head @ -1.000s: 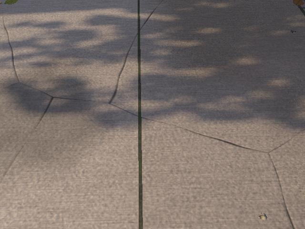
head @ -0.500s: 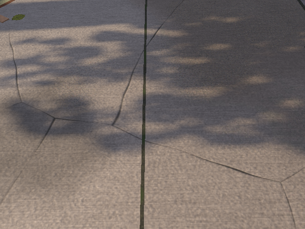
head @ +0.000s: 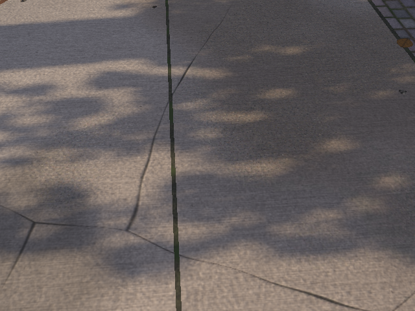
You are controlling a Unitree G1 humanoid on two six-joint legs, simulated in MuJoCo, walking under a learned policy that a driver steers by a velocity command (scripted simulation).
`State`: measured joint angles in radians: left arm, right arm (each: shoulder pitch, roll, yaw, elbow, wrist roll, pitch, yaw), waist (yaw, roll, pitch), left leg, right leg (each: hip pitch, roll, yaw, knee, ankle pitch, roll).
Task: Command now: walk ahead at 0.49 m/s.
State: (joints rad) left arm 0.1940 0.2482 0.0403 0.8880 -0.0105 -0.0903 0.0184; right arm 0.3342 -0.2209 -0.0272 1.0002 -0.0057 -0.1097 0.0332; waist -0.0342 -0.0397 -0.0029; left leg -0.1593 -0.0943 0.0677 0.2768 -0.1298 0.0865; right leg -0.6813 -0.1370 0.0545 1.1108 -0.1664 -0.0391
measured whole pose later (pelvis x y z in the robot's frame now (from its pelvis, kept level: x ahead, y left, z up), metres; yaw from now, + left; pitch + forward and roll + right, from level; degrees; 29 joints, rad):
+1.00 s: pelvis +0.51 -0.02 -0.01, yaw +0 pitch +2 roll +0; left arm 0.26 0.25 0.05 0.97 -0.01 -0.05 0.03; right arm 0.11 -0.22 -0.03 0.91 -0.02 -0.08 0.03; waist 0.01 -0.03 0.05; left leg -0.40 -0.03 0.06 0.45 -0.08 0.06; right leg -0.44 -0.03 0.04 1.11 -0.48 0.03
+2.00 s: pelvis +0.71 -0.10 -0.02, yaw +1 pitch +1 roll +0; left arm 0.12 0.21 0.06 0.96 -0.03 -0.11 -0.02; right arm 0.43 -0.23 -0.05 1.09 0.02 -0.07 -0.01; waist -0.06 0.04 -0.01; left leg -0.09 0.07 0.00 0.47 -0.40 -0.05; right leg -0.47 -0.04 -0.05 0.70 -0.27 -0.06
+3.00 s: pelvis +1.21 -0.05 -0.01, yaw +31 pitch +3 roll +1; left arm 0.00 0.26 0.05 0.74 0.00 -0.12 0.00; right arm 0.33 -0.26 -0.08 0.83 0.03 -0.05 -0.01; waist -0.09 -0.04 0.01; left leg -0.12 -0.11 -0.16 0.42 -0.34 0.06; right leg -0.59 -0.05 0.08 0.52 0.03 0.04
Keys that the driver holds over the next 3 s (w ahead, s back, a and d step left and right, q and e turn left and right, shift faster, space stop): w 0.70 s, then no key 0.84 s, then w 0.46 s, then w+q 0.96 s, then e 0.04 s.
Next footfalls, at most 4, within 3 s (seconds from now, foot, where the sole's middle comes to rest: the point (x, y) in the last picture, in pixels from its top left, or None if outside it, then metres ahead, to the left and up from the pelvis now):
0.30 right None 0.34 -0.17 -0.78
0.84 left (189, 275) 0.65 0.07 -0.78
1.22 right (259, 280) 0.62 -0.17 -0.78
2.04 right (266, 226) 0.83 -0.22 -0.78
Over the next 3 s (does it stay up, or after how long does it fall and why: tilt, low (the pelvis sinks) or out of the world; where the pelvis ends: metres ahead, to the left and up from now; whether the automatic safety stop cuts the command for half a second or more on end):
stays up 1.21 -0.05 -0.01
